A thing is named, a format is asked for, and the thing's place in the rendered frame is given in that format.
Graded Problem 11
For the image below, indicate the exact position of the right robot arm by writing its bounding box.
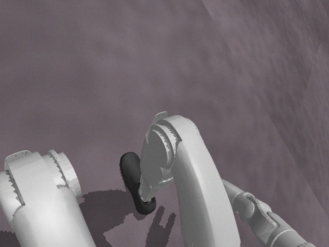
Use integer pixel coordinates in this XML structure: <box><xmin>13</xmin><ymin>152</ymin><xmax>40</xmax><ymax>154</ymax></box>
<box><xmin>232</xmin><ymin>192</ymin><xmax>315</xmax><ymax>247</ymax></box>

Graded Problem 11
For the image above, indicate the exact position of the right robot foot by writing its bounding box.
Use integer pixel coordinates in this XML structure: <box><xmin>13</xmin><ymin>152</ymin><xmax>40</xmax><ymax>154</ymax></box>
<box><xmin>120</xmin><ymin>152</ymin><xmax>156</xmax><ymax>215</ymax></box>

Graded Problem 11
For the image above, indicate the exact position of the right robot hand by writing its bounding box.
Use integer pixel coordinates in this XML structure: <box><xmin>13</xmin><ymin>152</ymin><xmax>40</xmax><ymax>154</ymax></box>
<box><xmin>222</xmin><ymin>179</ymin><xmax>244</xmax><ymax>209</ymax></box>

